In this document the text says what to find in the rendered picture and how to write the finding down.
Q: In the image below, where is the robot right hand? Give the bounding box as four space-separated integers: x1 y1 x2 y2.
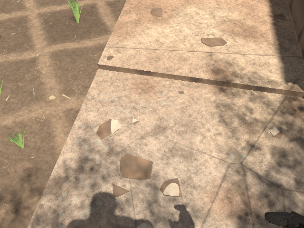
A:
264 211 304 228

